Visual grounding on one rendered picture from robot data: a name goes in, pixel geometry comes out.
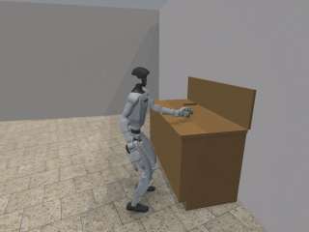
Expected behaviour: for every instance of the left robot forearm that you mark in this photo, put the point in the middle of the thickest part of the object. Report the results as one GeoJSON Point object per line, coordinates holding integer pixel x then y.
{"type": "Point", "coordinates": [171, 112]}

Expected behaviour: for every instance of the left robot upper arm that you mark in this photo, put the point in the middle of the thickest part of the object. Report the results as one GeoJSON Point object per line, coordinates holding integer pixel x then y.
{"type": "Point", "coordinates": [155, 107]}

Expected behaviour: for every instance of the robot right hand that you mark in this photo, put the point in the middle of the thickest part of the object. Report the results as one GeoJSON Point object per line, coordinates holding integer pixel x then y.
{"type": "Point", "coordinates": [134, 157]}

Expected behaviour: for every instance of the counter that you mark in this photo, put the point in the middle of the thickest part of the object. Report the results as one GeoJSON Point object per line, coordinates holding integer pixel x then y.
{"type": "Point", "coordinates": [202, 153]}

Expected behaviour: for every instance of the right robot forearm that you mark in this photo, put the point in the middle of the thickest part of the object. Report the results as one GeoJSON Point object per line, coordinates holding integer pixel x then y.
{"type": "Point", "coordinates": [126, 130]}

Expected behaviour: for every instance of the robot left foot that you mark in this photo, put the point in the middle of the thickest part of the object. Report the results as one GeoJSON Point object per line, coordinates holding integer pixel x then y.
{"type": "Point", "coordinates": [151, 188]}

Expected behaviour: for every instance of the robot left hand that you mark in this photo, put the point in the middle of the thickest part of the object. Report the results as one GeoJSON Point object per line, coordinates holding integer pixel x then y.
{"type": "Point", "coordinates": [184, 113]}

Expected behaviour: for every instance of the tap lever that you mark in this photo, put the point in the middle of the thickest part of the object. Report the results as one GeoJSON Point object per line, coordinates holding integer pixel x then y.
{"type": "Point", "coordinates": [190, 111]}

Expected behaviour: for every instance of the right robot upper arm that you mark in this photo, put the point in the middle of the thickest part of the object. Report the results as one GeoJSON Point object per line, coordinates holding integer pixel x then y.
{"type": "Point", "coordinates": [131, 101]}

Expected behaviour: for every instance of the robot right shin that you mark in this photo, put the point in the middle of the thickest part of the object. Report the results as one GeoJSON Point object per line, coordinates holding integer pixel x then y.
{"type": "Point", "coordinates": [141, 189]}

